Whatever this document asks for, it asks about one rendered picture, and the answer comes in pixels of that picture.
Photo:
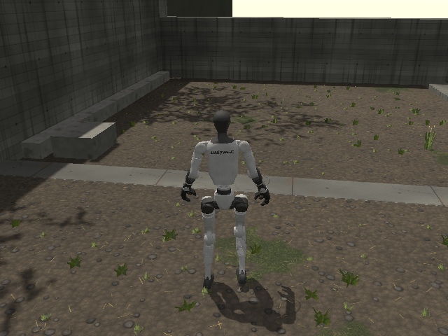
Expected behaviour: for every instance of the right robot thigh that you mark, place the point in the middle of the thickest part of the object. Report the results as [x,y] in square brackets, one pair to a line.
[240,209]

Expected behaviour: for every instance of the left robot forearm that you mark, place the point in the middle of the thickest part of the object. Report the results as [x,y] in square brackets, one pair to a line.
[188,182]

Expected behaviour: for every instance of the left robot hand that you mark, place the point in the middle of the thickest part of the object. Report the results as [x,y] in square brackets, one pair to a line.
[190,192]

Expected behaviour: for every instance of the right robot hand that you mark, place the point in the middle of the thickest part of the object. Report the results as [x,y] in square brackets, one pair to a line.
[265,195]

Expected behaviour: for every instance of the robot right shin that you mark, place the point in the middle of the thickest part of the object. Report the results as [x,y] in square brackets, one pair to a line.
[241,251]

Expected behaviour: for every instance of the left robot upper arm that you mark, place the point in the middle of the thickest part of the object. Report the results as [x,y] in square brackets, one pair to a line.
[200,148]

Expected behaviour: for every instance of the right robot upper arm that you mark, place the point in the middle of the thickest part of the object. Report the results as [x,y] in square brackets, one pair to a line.
[249,158]

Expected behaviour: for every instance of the right robot forearm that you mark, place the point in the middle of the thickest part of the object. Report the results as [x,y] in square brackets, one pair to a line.
[259,182]

